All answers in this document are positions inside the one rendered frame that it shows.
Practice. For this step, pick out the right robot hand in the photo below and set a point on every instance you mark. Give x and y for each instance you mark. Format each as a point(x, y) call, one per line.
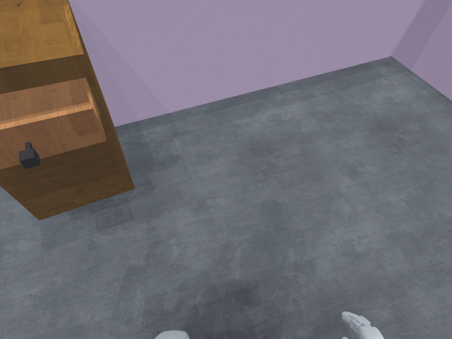
point(361, 326)

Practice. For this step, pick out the cabinet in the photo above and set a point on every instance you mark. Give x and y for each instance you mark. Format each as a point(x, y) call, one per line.
point(40, 44)

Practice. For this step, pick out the drawer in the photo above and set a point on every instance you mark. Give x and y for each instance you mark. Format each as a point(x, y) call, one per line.
point(54, 118)

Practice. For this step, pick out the handle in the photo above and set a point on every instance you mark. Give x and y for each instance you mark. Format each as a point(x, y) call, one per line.
point(29, 157)

